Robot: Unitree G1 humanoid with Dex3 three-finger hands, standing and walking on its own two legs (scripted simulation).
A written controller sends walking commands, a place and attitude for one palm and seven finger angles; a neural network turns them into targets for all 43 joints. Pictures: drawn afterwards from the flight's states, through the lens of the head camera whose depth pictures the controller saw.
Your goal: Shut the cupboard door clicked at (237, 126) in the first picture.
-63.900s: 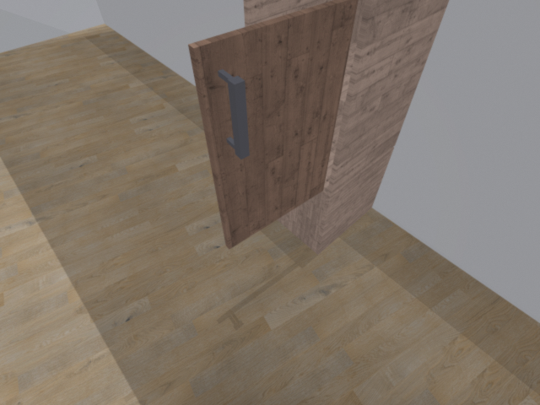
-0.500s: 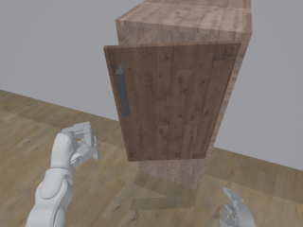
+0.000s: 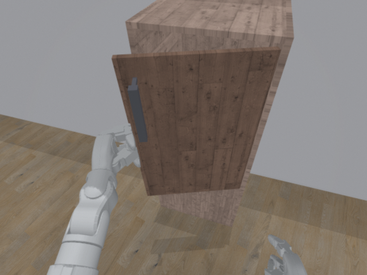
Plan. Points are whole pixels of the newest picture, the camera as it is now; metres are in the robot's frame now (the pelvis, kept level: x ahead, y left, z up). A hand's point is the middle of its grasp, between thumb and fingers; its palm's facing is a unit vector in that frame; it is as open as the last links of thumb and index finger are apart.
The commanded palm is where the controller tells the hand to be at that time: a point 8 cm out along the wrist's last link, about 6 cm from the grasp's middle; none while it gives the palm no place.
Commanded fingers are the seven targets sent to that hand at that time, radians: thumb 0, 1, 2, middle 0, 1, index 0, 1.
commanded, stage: bring the fist close to the handle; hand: left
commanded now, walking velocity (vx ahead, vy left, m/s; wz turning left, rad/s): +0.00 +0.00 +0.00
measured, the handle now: (139, 111) +0.47 +0.15 +0.13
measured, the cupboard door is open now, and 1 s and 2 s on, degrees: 22 22 7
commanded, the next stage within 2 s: push the door shut along its arc in 0.66 s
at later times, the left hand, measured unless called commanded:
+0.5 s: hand (150, 136) +0.38 +0.11 +0.12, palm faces +0.14 -0.99 +0.01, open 3.1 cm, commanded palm +0.34 +0.15 +0.13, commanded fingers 0.00 0.90 0.90 -1.30 -1.50 -1.30 -1.50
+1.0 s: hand (151, 132) +0.38 +0.11 +0.13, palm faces +0.08 -1.00 -0.01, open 3.1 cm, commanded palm +0.37 +0.15 +0.13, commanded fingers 0.00 0.90 0.90 -1.30 -1.50 -1.30 -1.50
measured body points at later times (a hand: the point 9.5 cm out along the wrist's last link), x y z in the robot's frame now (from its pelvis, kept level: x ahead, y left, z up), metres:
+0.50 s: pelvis +0.01 +0.00 +0.00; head +0.00 -0.02 +0.45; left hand +0.37 +0.16 +0.13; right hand +0.15 -0.24 -0.11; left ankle +0.04 +0.12 -0.73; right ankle -0.03 -0.09 -0.73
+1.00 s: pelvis +0.00 +0.00 +0.00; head -0.01 -0.02 +0.45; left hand +0.37 +0.16 +0.14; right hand +0.16 -0.23 -0.10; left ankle +0.04 +0.12 -0.73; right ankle -0.03 -0.09 -0.73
